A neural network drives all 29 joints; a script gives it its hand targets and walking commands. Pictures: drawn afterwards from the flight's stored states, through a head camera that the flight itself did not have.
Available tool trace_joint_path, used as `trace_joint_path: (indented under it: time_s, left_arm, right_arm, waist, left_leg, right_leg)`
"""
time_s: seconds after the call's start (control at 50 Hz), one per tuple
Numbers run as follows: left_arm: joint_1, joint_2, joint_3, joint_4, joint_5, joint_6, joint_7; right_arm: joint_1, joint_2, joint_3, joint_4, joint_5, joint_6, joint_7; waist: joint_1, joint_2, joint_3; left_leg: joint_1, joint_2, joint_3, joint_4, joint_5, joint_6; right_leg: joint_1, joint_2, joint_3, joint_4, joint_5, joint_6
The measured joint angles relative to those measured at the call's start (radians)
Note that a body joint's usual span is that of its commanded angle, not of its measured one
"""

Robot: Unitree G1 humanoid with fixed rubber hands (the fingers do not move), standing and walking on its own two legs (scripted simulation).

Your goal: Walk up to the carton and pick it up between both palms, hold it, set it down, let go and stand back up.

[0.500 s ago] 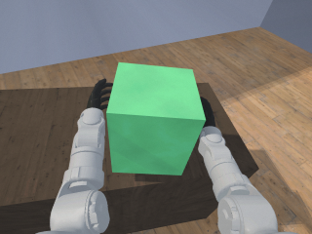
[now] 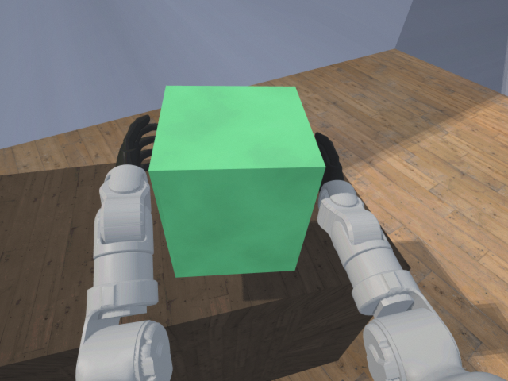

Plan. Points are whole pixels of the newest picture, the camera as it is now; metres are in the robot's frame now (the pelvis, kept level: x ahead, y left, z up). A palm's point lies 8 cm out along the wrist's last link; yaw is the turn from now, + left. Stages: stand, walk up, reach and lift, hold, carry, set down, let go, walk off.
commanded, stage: reach and lift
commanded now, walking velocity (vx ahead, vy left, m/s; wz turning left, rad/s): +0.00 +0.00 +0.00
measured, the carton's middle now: (234, 183) +0.40 +0.02 +0.11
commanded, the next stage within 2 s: hold in 1.30 s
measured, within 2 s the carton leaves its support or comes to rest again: neither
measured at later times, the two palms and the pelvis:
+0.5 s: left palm (132, 144) +0.37 +0.16 +0.22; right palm (340, 168) +0.36 -0.14 +0.18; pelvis -0.02 +0.00 +0.00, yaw +0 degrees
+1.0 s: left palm (126, 149) +0.35 +0.16 +0.22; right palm (346, 157) +0.35 -0.14 +0.21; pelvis +0.00 -0.01 +0.00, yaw +1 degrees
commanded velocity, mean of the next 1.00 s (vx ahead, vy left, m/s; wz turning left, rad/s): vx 0.00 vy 0.00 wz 0.00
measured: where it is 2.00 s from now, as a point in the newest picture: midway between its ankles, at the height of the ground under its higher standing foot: outside the picture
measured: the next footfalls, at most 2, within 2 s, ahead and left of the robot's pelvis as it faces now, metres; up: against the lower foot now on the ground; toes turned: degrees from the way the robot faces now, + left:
none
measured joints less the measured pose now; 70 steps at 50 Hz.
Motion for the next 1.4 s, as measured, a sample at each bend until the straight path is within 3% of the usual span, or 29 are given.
trace_joint_path:
  time_s: [0.14, 0.38, 0.5, 0.64, 0.84, 1.04, 1.22, 1.4]
  left_arm:
    - [0.066, -0.014, -0.058, -0.119, -0.039, 0.021, 0.036]
    - [-0.110, 0.013, -0.019, 0.050, -0.011, 0.060, 0.028]
    - [-0.142, 0.018, -0.010, 0.066, -0.007, 0.073, 0.029]
    - [-0.120, 0.014, -0.006, 0.016, -0.008, 0.092, 0.027]
    - [-0.056, 0.018, 0.009, -0.097, -0.002, 0.154, -0.021]
    - [-0.013, 0.017, -0.020, -0.214, -0.007, 0.217, -0.018]
    - [-0.110, 0.029, -0.001, -0.113, -0.006, 0.232, -0.011]
    - [-0.255, 0.048, 0.066, 0.114, 0.025, 0.193, -0.015]
  right_arm:
    - [0.083, -0.019, 0.020, -0.128, 0.043, -0.003, -0.010]
    - [-0.047, 0.001, -0.085, -0.018, -0.037, 0.057, 0.025]
    - [-0.079, -0.003, -0.090, 0.012, -0.035, 0.056, 0.031]
    - [-0.082, -0.023, -0.046, -0.015, -0.002, 0.073, 0.016]
    - [-0.068, -0.039, 0.032, -0.114, 0.066, 0.153, -0.043]
    - [-0.044, -0.051, 0.042, -0.210, 0.114, 0.200, -0.059]
    - [-0.112, -0.042, -0.016, -0.142, 0.079, 0.227, -0.037]
    - [-0.255, -0.028, -0.096, 0.054, -0.014, 0.226, 0.011]
  waist:
    - [0.002, 0.015, -0.020]
    - [-0.004, -0.002, -0.039]
    - [-0.001, 0.010, -0.050]
    - [-0.003, 0.027, -0.057]
    - [-0.027, 0.013, -0.029]
    - [-0.037, 0.013, -0.035]
    - [-0.030, 0.023, -0.079]
    - [-0.006, 0.019, -0.091]
  left_leg:
    - [-0.037, -0.001, -0.007, 0.025, -0.003, 0.002]
    - [-0.043, -0.004, -0.001, -0.006, 0.033, 0.008]
    - [-0.048, -0.002, 0.002, -0.005, 0.028, 0.005]
    - [-0.013, 0.001, -0.008, 0.006, 0.002, 0.000]
    - [0.035, 0.006, -0.019, 0.007, -0.014, -0.008]
    - [-0.002, 0.013, -0.014, 0.023, -0.006, -0.010]
    - [-0.025, 0.010, -0.005, 0.007, 0.023, -0.002]
    - [-0.034, 0.003, 0.000, -0.020, 0.049, 0.005]
  right_leg:
    - [-0.025, -0.001, -0.006, 0.005, 0.006, 0.002]
    - [-0.056, -0.004, 0.000, 0.020, 0.019, -0.001]
    - [-0.062, -0.002, 0.004, 0.022, 0.015, -0.003]
    - [-0.012, 0.002, -0.006, 0.008, -0.002, -0.004]
    - [0.048, 0.008, -0.017, -0.007, -0.013, -0.005]
    - [0.013, 0.015, -0.011, -0.004, 0.006, -0.008]
    - [-0.026, 0.011, -0.002, 0.009, 0.021, -0.007]
    - [-0.058, 0.004, 0.003, 0.028, 0.024, -0.008]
